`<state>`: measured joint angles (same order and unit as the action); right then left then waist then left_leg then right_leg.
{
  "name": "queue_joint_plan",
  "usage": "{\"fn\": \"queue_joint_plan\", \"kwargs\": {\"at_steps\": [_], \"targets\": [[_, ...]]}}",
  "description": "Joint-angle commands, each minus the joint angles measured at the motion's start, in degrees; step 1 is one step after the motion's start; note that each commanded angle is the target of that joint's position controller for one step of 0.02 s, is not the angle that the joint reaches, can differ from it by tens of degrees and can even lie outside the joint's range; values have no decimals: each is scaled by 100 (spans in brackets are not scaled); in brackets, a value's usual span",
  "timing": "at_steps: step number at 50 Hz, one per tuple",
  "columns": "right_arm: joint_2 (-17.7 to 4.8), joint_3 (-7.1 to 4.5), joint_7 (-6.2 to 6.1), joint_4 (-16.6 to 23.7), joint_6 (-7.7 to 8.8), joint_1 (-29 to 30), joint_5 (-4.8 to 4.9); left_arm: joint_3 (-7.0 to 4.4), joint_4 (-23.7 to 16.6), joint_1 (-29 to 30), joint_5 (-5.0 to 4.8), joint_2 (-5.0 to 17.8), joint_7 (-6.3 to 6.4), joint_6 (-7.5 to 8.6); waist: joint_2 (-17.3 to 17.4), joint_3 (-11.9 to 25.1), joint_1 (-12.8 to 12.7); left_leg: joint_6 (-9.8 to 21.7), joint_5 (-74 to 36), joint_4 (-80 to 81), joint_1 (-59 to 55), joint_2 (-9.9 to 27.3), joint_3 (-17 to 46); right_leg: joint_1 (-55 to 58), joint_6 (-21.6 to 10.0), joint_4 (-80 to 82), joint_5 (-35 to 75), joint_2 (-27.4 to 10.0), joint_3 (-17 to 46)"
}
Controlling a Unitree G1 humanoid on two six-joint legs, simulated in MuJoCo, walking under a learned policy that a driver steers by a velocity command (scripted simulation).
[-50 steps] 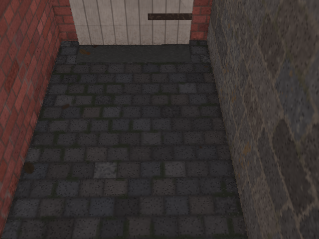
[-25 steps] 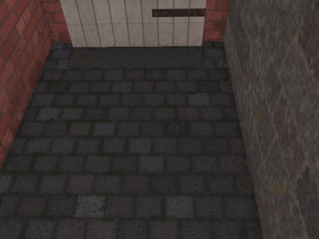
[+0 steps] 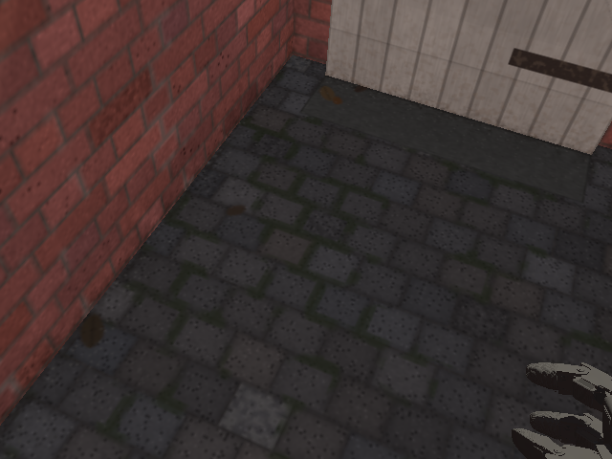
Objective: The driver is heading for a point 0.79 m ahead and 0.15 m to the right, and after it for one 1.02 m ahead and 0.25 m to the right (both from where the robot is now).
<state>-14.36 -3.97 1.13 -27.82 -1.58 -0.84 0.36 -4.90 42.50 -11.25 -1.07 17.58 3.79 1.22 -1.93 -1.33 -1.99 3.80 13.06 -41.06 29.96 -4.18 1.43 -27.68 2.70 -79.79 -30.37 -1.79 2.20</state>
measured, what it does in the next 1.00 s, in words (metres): walks ahead, turning right: right foot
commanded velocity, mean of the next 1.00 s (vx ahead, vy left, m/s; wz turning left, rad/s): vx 0.17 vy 0.00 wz -0.25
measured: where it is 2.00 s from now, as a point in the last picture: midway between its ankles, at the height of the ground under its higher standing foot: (387, 305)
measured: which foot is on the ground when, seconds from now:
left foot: down 0.00-0.68, up 0.70-1.00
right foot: up 0.00-0.24, down 0.26-1.00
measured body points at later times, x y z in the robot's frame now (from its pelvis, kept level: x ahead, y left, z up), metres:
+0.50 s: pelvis +0.08 -0.02 +0.01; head +0.11 -0.02 +0.46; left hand +0.25 +0.23 -0.09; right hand +0.23 -0.28 -0.08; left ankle +0.09 +0.08 -0.71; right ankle +0.09 -0.14 -0.71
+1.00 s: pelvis +0.25 -0.10 +0.03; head +0.27 -0.13 +0.48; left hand +0.32 +0.16 -0.10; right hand +0.39 -0.39 -0.04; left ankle +0.45 -0.01 -0.65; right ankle +0.08 -0.14 -0.71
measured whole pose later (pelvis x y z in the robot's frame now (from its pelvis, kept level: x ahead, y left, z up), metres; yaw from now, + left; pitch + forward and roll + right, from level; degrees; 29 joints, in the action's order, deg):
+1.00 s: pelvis +0.25 -0.10 +0.03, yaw -20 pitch +4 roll +1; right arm -12.7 -4.0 0.4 -33.5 5.0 -4.2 1.7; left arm -3.3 50.0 -24.1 -0.8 12.4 1.2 2.7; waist 1.0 0.0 -3.3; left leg -1.1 1.7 -44.0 41.0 1.6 0.1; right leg 0.1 -3.6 -17.7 -21.0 2.3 5.5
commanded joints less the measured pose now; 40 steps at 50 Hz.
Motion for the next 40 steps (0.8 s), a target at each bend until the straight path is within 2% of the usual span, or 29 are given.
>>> {"fn": "queue_joint_plan", "kwargs": {"at_steps": [1, 3, 5, 7, 8, 10, 11, 12, 13, 14, 15, 16, 17, 20, 23, 24, 26, 28, 29, 31, 32, 33, 34, 35, 36, 37, 38, 39, 40], "targets": [[-724, -237, 54, 249, 56, -34, 150, -135, -489, -9, 114, 426, 153, -98, 532, 948, -128, 1013, -2171, 1607, -1742, 1564, 2197, -1668, 33, -365, 734, -106, 467], [-637, -209, 93, 226, 32, 264, -46, -100, -336, -269, 58, 336, 19, -168, 597, 898, -359, 902, -2556, 1604, -896, 1172, 1499, -825, -31, 302, 1219, 38, 79], [-390, -100, 39, 53, 87, 193, -153, 30, -308, -219, 130, 58, -129, -111, 492, 1122, -413, 873, -2606, 1544, -775, 1048, 1090, -286, -80, 1576, 1724, -34, 80], [-326, -81, -101, -282, 84, -174, -193, 221, -335, 28, 155, -306, -219, -82, 789, 1293, -233, 870, -2271, 1644, -755, 1053, 801, 458, -121, 2919, 1684, -71, 31], [-358, -96, -118, -386, 88, -324, -203, 259, -309, 74, 112, -343, -257, -98, 949, 1366, -173, 906, -1860, 1717, -765, 1157, 847, 736, -152, 3182, 1594, -23, -7], [-328, -90, -115, -414, 120, -360, -194, 241, -277, 77, 82, -202, -288, -141, 920, 1260, -165, 785, -483, 1822, -641, 1236, 950, 1219, -226, 3813, 1572, 79, -107], [-238, -58, -124, -382, 133, -262, -177, 243, -264, 55, 128, -214, -293, -150, 866, 1142, -223, 611, 157, 1816, -489, 1168, 918, 1555, -277, 4282, 1713, 146, -214], [1, 10, -143, -374, 151, -265, -185, 228, -246, 112, 201, -187, -283, -183, 869, 848, -161, 374, 559, 1886, -336, 1006, 920, 1711, -318, 4525, 1800, 167, -265], [-26, 5, -183, -379, 165, -302, -190, 219, -319, 83, 272, -93, -279, -198, 754, 652, -165, 143, 711, 1717, -325, 885, 888, 1763, -406, 4674, 2281, 9, -27], [-173, -77, -238, -362, 173, -636, -198, 163, -434, 189, 249, 276, -248, -187, 137, 431, 159, -104, 953, 1296, -427, 573, 703, 1528, -570, 4931, 3071, -327, 507], [-224, -112, -266, -199, 165, -767, -170, 16, -374, 525, 81, 605, -179, -171, -1030, 327, 540, -228, 758, 1129, -1105, 378, 217, 647, -796, 5399, 2237, -436, 1037], [-467, -198, -332, -195, 127, -534, -96, 30, -495, 677, 49, 429, -154, -141, -1097, 168, 396, -254, 604, 853, -1315, 348, 79, 299, -803, 5634, 1790, -377, 1147], [-442, -229, -365, -181, 86, -503, -76, 61, -485, 624, 46, 253, -143, -114, -913, 282, 365, -245, 530, 752, -1474, 358, -5, 272, -778, 5658, 1698, -356, 1173], [-181, -238, -332, -247, 7, -733, -72, -13, -521, 360, -58, 256, -146, -99, 62, 438, 286, 2, 107, 885, -1627, 549, 19, 265, -752, 5055, 2000, -28, 949], [-297, -299, -283, -245, -3, -791, -64, 25, -589, 197, -53, 44, -188, -157, 879, 731, 131, 466, -384, 1489, -1783, 1331, 769, 123, -599, 3903, 2415, 386, 349], [-327, -304, -281, -230, 17, -762, -42, 12, -583, 182, -23, 71, -211, -188, 969, 783, 111, 634, -786, 1546, -1889, 1632, 999, 7, -566, 3643, 2415, 391, 263], [-243, -279, -368, -254, 116, -773, -48, -4, -478, 78, 3, 33, -254, -227, 1371, 935, 177, 861, -122, 1906, -1996, 2165, 1375, -166, -590, 2910, 643, 355, 50], [-453, -306, -380, -327, 236, -1023, 14, -13, -584, 405, -51, 65, -287, -259, 1038, 520, 293, 937, 1124, 2307, -2028, 2483, 1724, -777, -724, 2404, -49, -46, 103], [-549, -324, -359, -397, 296, -1108, 59, -18, -616, 537, -79, 88, -318, -245, 862, 258, 319, 844, 1506, 2404, -2026, 2403, 1576, -883, -810, 2669, -17, -163, 87], [-696, -376, -297, -473, 311, -1016, 45, 38, -497, 448, -32, -34, -413, -167, 652, 191, 218, 620, 1091, 2196, -1887, 2075, 895, -459, -902, 3262, 279, -116, -186], [-675, -375, -268, -469, 318, -851, 42, 11, -316, 105, -10, -23, -427, -115, 693, 230, 45, 464, 890, 1994, -1596, 1825, 384, 189, -920, 3742, 613, 31, -473], [-565, -348, -246, -437, 321, -740, 26, -31, 23, -529, -43, -15, -424, -68, 599, 330, -177, 284, 958, 1488, -1191, 1501, -116, 1041, -923, 4042, 1004, 339, -876], [-304, -276, -241, -338, 335, -614, 7, -132, 352, -1246, 2, 139, -430, -48, 149, 363, -353, 47, 929, 455, -615, 1143, -613, 1862, -1033, 4132, 1222, 509, -771], [35, -147, -250, -80, 416, -377, -20, -325, 430, -1852, 12, 812, -386, 18, -1564, 260, -487, -490, 1313, -2183, 944, 579, -1241, 2736, -1659, 4887, 1814, -491, 1409], [-115, -147, -242, 185, 588, -403, 98, -332, 116, -1845, -23, 1132, -507, 240, -2289, 511, -460, -555, 2560, -3367, 2411, -54, -230, 3450, -2731, 6395, 1127, -1573, 4455], [-461, -248, -277, 185, 737, -337, 300, -292, 8, -1631, 5, 866, -574, 378, -1190, 98, -520, -529, 2425, -3642, 3109, 182, 271, 3674, -2886, 6544, 1052, -1731, 4452], [-432, -224, -284, 133, 808, -313, 313, -280, 108, -1543, -24, 760, -514, 419, -867, -26, -383, -519, 2023, -3630, 3275, 352, 398, 3721, -2714, 6383, 1258, -1601, 4051], [-449, -232, -326, 98, 821, -304, 203, -245, 76, -1261, -35, 680, -462, 395, -281, -13, -194, -504, 1551, -3333, 3059, 526, 433, 3414, -2475, 6265, 1650, -1494, 3595], [-505, -263, -347, 97, 798, -239, 92, -196, 23, -943, -39, 578, -412, 343, -27, 5, -7, -504, 1112, -2825, 2641, 662, 434, 2988, -2245, 6234, 2167, -1396, 3118]]}}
